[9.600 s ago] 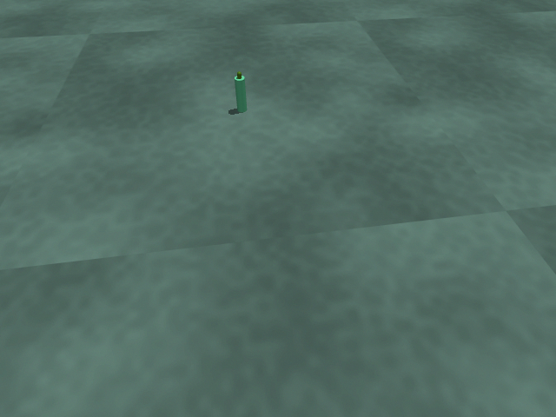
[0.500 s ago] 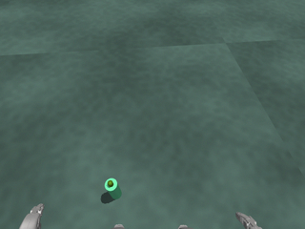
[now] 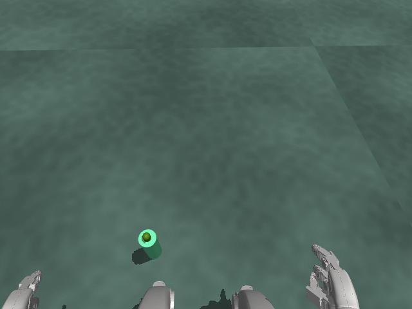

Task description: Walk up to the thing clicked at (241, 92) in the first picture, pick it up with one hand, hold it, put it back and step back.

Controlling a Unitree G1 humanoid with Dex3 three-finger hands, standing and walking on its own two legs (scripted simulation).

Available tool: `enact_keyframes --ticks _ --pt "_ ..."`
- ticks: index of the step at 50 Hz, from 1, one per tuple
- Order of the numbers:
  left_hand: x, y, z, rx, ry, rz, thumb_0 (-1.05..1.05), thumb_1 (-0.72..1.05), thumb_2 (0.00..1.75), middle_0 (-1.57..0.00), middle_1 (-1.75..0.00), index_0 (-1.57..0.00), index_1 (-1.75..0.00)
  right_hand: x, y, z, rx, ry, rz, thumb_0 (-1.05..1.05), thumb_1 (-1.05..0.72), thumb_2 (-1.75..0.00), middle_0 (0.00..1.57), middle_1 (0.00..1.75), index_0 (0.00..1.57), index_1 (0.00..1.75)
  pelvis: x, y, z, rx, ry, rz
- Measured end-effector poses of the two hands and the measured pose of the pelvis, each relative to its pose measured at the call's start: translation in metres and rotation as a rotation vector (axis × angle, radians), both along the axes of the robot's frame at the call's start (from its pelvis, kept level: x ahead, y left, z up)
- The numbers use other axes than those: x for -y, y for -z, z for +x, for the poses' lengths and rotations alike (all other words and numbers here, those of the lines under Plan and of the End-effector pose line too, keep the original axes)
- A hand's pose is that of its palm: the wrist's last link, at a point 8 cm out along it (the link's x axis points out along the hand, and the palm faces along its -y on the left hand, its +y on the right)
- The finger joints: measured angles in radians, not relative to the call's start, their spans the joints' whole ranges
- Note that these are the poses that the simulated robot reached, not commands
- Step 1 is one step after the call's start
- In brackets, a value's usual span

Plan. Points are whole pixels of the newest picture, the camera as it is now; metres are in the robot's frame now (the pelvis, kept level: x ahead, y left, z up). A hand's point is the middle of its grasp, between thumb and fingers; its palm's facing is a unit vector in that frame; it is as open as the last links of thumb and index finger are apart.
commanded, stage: go down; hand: left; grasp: from the side
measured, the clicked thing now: (150, 244) +0.37 +0.19 -0.56
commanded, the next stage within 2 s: none
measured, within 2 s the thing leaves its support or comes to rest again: neither
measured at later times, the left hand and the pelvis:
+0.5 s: hand (58, 270) +0.23 +0.33 -0.19, palm faces +0.13 -0.97 -0.22, open 17.6 cm; pelvis -0.05 +0.00 -0.11, yaw -2 degrees
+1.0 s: hand (58, 254) +0.27 +0.37 -0.23, palm faces +0.14 -0.98 -0.16, open 17.5 cm; pelvis -0.07 +0.00 -0.19, yaw -3 degrees
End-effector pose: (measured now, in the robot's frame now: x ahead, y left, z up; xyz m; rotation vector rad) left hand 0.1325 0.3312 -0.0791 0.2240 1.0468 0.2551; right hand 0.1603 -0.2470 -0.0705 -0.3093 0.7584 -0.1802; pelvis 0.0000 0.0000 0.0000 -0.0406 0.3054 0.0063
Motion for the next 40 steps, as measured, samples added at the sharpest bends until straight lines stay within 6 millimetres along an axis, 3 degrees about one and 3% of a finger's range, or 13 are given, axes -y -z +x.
enact_keyframes --ticks 10,23,32,40 --pt "-0.014 0.023 -0.001 0.096 0.016 -0.018 -0.01 -0.57 0.00 -0.09 -0.04 -0.08 -0.04 0.002 0.034 -0.011 -0.023 -0.031 -0.013 0.01 -0.91 -0.90 0.20 0.30 0.20 0.30 0.000 0.030 -0.015 -0.060 0.004 -0.001" --pt "-0.048 0.077 0.068 0.386 0.079 -0.031 -0.01 -0.59 0.02 -0.08 -0.06 -0.08 -0.06 0.016 0.117 -0.035 -0.110 -0.049 -0.056 0.01 -0.90 -0.89 0.20 0.30 0.20 0.30 0.001 0.103 -0.043 -0.179 0.020 -0.008" --pt "-0.065 0.100 0.081 0.471 0.069 -0.044 -0.02 -0.59 0.04 -0.07 -0.07 -0.07 -0.07 0.021 0.159 -0.057 -0.206 -0.048 -0.062 0.01 -0.89 -0.89 0.20 0.30 0.20 0.30 0.002 0.134 -0.052 -0.229 0.028 -0.012" --pt "-0.076 0.119 0.096 0.560 0.098 -0.047 -0.02 -0.57 0.05 -0.07 -0.07 -0.06 -0.07 0.028 0.193 -0.065 -0.241 -0.072 -0.092 0.01 -0.90 -0.89 0.20 0.30 0.20 0.30 0.003 0.166 -0.061 -0.257 0.031 -0.019"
